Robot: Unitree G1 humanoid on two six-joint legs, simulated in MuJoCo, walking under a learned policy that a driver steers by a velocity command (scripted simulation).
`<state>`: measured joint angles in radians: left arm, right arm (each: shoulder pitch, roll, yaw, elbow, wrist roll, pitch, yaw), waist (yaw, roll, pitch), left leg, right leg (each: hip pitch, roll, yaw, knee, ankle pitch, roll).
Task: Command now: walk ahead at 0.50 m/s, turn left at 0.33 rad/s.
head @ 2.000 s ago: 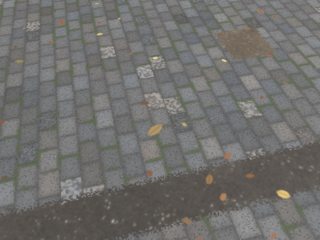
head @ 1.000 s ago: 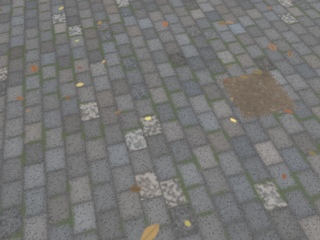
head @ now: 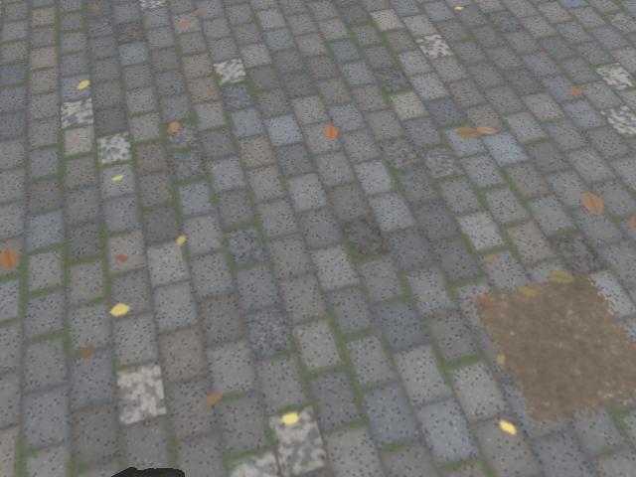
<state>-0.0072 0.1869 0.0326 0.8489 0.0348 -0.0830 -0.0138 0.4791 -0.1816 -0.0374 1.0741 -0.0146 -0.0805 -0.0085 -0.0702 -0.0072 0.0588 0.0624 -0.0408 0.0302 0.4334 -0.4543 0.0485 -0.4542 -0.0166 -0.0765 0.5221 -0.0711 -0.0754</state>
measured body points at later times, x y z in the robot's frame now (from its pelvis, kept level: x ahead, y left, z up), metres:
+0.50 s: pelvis +0.25 +0.02 +0.01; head +0.28 +0.03 +0.45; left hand +0.13 +0.24 -0.14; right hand +0.49 -0.14 -0.11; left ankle +0.35 +0.13 -0.71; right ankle +0.12 -0.09 -0.72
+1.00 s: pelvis +0.50 +0.12 +0.01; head +0.52 +0.15 +0.46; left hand +0.56 +0.43 -0.08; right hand +0.62 -0.14 -0.10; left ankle +0.36 +0.11 -0.72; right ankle +0.72 +0.08 -0.68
